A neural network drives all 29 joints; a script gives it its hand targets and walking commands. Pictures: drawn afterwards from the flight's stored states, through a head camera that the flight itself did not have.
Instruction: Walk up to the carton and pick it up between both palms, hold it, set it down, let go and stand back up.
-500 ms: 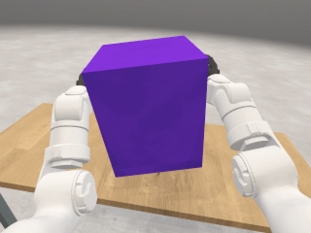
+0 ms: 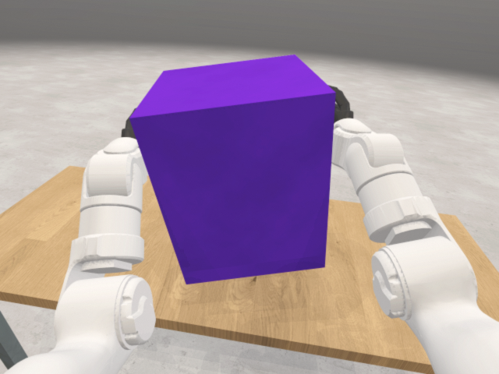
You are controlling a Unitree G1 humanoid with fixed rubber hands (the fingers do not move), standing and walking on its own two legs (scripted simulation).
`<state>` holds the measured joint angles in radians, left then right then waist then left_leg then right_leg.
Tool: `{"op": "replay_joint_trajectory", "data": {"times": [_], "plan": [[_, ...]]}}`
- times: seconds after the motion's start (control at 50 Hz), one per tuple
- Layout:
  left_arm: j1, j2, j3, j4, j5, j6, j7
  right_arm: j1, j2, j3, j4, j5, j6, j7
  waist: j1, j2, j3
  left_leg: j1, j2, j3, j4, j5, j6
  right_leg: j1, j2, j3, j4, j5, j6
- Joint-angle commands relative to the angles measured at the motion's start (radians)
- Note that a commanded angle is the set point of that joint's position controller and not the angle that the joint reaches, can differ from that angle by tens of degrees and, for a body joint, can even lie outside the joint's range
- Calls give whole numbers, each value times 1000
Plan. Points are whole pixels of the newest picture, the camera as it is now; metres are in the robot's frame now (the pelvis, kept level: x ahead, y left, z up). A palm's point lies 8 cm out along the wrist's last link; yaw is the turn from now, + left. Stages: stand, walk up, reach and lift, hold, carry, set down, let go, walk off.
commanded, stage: hold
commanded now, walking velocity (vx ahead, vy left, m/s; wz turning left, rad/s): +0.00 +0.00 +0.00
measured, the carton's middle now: (241, 166) +0.37 -0.02 +0.25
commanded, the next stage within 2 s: none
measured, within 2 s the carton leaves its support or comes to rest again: neither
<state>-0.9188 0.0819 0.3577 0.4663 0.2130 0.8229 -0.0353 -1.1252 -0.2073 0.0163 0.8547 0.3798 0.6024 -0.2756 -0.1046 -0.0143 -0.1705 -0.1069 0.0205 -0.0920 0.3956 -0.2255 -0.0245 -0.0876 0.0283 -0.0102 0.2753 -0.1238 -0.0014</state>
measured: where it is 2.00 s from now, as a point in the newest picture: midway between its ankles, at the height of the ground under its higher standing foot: outside the picture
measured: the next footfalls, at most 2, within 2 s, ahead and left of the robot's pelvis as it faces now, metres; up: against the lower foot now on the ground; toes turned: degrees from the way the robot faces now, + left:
none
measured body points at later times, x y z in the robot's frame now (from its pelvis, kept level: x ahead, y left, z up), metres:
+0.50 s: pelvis +0.00 +0.00 +0.00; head -0.09 +0.02 +0.44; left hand +0.40 +0.15 +0.27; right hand +0.39 -0.16 +0.31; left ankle +0.00 +0.13 -0.75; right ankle +0.02 -0.12 -0.75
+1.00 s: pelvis +0.00 +0.00 +0.00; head -0.09 +0.02 +0.44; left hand +0.40 +0.15 +0.27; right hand +0.39 -0.16 +0.31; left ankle +0.00 +0.13 -0.75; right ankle +0.02 -0.12 -0.75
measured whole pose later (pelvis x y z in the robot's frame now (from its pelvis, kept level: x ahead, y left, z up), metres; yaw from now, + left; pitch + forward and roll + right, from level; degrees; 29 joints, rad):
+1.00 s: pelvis +0.00 +0.00 +0.00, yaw +0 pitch -4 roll -2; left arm -0.92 0.08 0.37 0.48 0.21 0.82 -0.03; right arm -1.13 -0.22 0.05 0.87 0.40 0.60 -0.27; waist -0.10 -0.01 -0.17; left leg -0.09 0.02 -0.09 0.39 -0.23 -0.02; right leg -0.07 0.03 0.00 0.26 -0.13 0.00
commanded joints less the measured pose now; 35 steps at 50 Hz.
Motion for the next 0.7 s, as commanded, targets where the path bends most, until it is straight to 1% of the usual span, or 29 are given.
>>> {"op": "replay_joint_trajectory", "data": {"times": [0.0,0.02,0.04,0.06,0.08,0.1,0.12,0.14,0.18,0.22,0.24,0.26,0.28,0.3,0.32,0.34,0.36,0.38,0.4,0.46,0.48,0.5,0.54,0.58,0.6,0.62,0.64,0.66,0.68], "plan": [[-864,-559,-365,-113,-170,-84,-112,-700,723,169,-239,151,-1,150,8,61,-243,-108,-64,54,-95,176,-36,218,55,4,15,149,26],[-859,-560,-357,-98,-162,-80,-112,-701,712,163,-222,150,1,154,7,61,-229,-114,-59,56,-102,166,-33,218,58,4,12,136,22],[-852,-557,-343,-83,-157,-79,-112,-710,718,171,-218,152,-2,155,22,51,-232,-116,-59,57,-102,162,-27,215,58,5,12,126,23],[-863,-553,-339,-72,-158,-80,-114,-719,719,165,-213,148,-4,155,21,48,-238,-121,-62,58,-102,147,-24,213,56,6,10,113,23],[-865,-547,-337,-60,-155,-80,-116,-695,715,150,-179,140,1,155,13,54,-212,-120,-60,62,-108,139,-25,200,53,10,6,111,22],[-861,-543,-329,-61,-153,-82,-118,-714,725,160,-203,141,-5,154,25,44,-230,-130,-65,66,-103,142,-21,211,51,10,8,119,25],[-877,-547,-330,-58,-160,-85,-117,-730,723,152,-205,141,-7,155,18,41,-232,-121,-64,61,-101,145,-24,202,53,10,9,123,25],[-866,-537,-311,-44,-149,-87,-116,-726,725,159,-191,143,-6,155,29,31,-220,-122,-66,62,-100,149,-20,207,53,8,7,126,27],[-874,-524,-307,-56,-153,-93,-121,-713,737,163,-196,146,-7,151,19,8,-250,-106,-70,63,-93,157,-15,217,48,13,8,165,38],[-875,-533,-320,-62,-162,-98,-122,-710,737,158,-217,148,-13,146,8,24,-274,-96,-73,66,-86,179,-21,225,47,14,11,202,39],[-867,-536,-325,-45,-165,-96,-125,-715,727,153,-227,148,-16,143,-3,33,-271,-91,-74,66,-81,184,-23,225,45,16,8,221,41],[-861,-542,-330,-35,-170,-98,-127,-730,725,153,-244,146,-20,139,-3,33,-281,-91,-76,64,-78,177,-25,227,46,14,9,219,42],[-853,-541,-330,-46,-165,-99,-128,-706,718,154,-234,148,-16,136,-10,41,-265,-83,-75,61,-79,190,-28,231,46,14,8,233,40],[-864,-550,-345,-80,-175,-102,-128,-702,724,164,-250,152,-18,133,-14,46,-294,-77,-73,58,-74,208,-33,243,50,10,15,244,38],[-871,-553,-355,-82,-179,-101,-128,-688,708,151,-241,152,-13,132,-31,64,-278,-70,-72,56,-75,207,-42,235,49,12,12,235,35],[-859,-547,-349,-94,-177,-100,-127,-703,726,171,-279,157,-17,129,-12,48,-292,-75,-77,59,-70,216,-35,246,49,9,12,240,41],[-849,-548,-347,-79,-169,-94,-126,-691,709,158,-259,156,-13,128,-23,56,-272,-75,-75,56,-76,204,-36,237,49,10,8,229,38],[-871,-546,-345,-78,-167,-95,-128,-701,715,156,-246,153,-12,130,-15,69,-242,-99,-75,56,-86,175,-35,221,45,8,6,185,35],[-869,-552,-351,-96,-169,-96,-127,-711,727,167,-268,158,-16,133,-4,69,-263,-95,-73,57,-84,188,-33,225,45,9,8,192,35],[-861,-555,-353,-88,-167,-94,-122,-698,713,165,-238,158,-13,139,-7,65,-253,-84,-66,52,-83,208,-37,218,54,5,11,188,29],[-837,-568,-363,-105,-168,-90,-120,-693,712,179,-266,166,-18,139,-6,67,-269,-71,-65,51,-74,243,-40,227,57,4,14,214,27],[-842,-570,-378,-116,-172,-88,-118,-688,705,177,-269,168,-16,138,-14,84,-275,-66,-66,51,-69,254,-47,227,55,8,14,225,26],[-847,-570,-373,-119,-179,-89,-114,-715,718,185,-301,175,-20,137,-8,60,-296,-64,-69,51,-68,240,-37,225,56,6,12,219,33],[-836,-559,-351,-121,-163,-87,-109,-684,719,188,-263,173,-8,139,5,52,-266,-69,-68,52,-74,241,-36,237,59,6,17,221,32],[-820,-557,-352,-114,-160,-80,-109,-670,707,184,-256,170,-7,140,-2,47,-266,-65,-65,54,-81,228,-37,235,62,3,14,206,31],[-829,-552,-343,-92,-157,-78,-113,-691,706,171,-251,160,-8,142,5,41,-239,-84,-67,58,-88,193,-32,216,59,3,5,168,30],[-834,-566,-360,-89,-166,-78,-117,-683,697,150,-242,148,-8,143,-14,59,-231,-93,-64,58,-96,168,-35,204,54,7,1,148,26],[-848,-570,-362,-88,-172,-81,-119,-711,705,154,-256,145,-13,146,-7,58,-242,-101,-64,57,-94,168,-33,201,53,9,1,145,25],[-864,-585,-381,-122,-185,-89,-116,-715,714,159,-275,153,-19,148,-12,73,-267,-90,-62,53,-84,201,-37,209,56,8,7,170,22]]}}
